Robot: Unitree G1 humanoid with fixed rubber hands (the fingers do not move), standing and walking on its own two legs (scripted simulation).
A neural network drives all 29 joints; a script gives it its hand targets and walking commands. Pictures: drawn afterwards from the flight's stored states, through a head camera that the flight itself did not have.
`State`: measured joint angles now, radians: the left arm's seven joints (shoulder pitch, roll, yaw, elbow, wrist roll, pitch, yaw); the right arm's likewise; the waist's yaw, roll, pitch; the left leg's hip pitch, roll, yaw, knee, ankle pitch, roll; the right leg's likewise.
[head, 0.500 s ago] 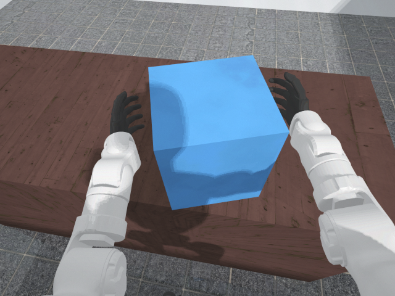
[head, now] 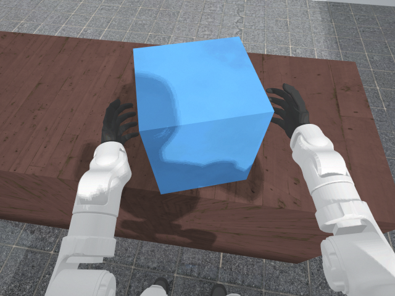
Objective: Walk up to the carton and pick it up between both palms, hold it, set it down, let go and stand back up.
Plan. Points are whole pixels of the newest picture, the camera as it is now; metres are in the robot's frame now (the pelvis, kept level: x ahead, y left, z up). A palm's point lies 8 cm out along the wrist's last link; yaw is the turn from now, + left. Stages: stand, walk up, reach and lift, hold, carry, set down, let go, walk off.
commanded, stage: set down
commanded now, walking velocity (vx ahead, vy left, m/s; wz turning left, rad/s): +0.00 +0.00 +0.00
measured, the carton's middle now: (196, 122) +0.46 +0.06 +0.05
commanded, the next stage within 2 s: none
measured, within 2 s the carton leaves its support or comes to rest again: neither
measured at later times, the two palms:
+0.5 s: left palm (104, 173) +0.30 +0.21 +0.07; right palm (313, 157) +0.38 -0.17 +0.07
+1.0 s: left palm (98, 218) +0.22 +0.20 +0.06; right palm (342, 240) +0.24 -0.21 +0.03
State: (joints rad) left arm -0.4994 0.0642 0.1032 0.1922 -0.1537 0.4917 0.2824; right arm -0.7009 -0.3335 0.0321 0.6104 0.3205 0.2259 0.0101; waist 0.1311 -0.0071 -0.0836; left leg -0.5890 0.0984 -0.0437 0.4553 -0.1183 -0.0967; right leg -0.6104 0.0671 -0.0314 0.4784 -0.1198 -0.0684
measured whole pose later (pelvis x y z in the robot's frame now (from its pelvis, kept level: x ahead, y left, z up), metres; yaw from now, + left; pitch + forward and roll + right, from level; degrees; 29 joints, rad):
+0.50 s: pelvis +0.00 +0.00 +0.00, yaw +1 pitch +9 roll +1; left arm -0.19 0.08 0.07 -0.09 -0.16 0.50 0.25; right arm -0.38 -0.37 0.04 0.33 0.34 0.18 0.04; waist 0.09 -0.02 0.00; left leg -0.45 0.08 -0.05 0.41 -0.11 -0.09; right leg -0.49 0.04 -0.04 0.49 -0.15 -0.07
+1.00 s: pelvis +0.01 +0.01 +0.01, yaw +0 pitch -1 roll +1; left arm 0.27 0.02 -0.04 -0.29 -0.08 0.36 0.31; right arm 0.16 -0.37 0.02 0.17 0.35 -0.01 0.13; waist 0.02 -0.04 0.06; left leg -0.23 0.06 -0.02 0.40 -0.15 -0.07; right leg -0.29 0.03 0.00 0.49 -0.19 -0.05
